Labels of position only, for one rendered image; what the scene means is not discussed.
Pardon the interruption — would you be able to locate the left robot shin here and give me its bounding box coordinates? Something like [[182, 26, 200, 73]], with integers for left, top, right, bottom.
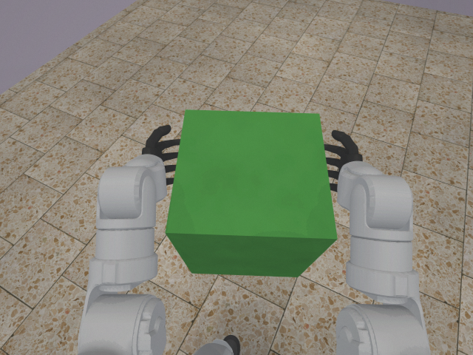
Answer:
[[212, 339, 233, 353]]

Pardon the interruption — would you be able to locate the right robot forearm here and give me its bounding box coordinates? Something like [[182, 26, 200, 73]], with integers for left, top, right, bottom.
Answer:
[[337, 161, 431, 355]]

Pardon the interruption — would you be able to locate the robot left foot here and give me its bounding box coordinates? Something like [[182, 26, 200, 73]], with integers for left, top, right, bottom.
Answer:
[[224, 335, 240, 355]]

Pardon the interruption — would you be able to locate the robot right upper arm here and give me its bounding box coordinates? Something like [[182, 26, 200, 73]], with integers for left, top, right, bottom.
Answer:
[[336, 304, 430, 355]]

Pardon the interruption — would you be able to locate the robot left hand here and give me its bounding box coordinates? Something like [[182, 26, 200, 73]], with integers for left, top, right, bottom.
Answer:
[[142, 125, 180, 185]]

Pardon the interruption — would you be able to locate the robot right hand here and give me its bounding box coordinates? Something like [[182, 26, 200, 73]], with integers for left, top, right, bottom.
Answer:
[[324, 130, 363, 192]]

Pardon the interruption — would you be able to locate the left robot forearm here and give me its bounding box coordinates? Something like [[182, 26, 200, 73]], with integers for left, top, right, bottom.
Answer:
[[78, 154, 167, 350]]

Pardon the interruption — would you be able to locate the robot left upper arm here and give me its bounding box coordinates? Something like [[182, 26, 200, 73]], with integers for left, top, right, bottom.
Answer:
[[77, 294, 166, 355]]

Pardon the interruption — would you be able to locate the carton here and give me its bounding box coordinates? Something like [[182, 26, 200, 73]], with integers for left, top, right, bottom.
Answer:
[[165, 109, 338, 277]]

